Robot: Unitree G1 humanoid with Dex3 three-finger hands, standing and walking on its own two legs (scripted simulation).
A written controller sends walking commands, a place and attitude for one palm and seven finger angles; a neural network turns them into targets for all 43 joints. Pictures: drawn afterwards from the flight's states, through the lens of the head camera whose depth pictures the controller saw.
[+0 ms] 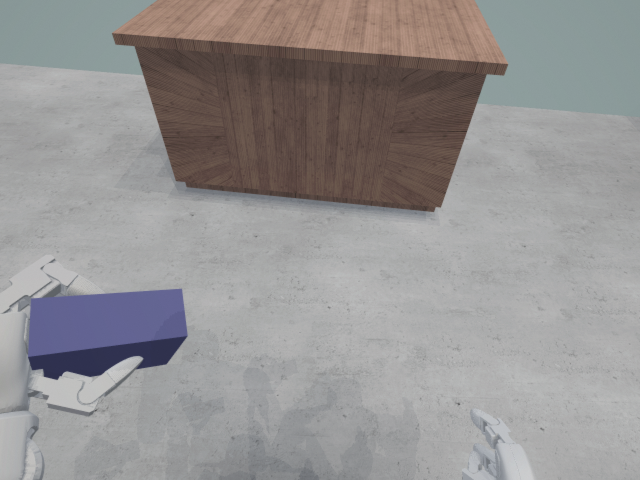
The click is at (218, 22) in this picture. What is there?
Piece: table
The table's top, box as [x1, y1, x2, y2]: [112, 0, 507, 75]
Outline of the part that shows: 112,33 116,44 503,75 507,66 507,62 474,0 157,0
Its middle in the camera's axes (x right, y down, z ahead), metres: -0.02 -0.87 +1.52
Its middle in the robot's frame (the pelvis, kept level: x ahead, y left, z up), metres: +1.72 +0.12 -0.03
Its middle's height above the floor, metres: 0.74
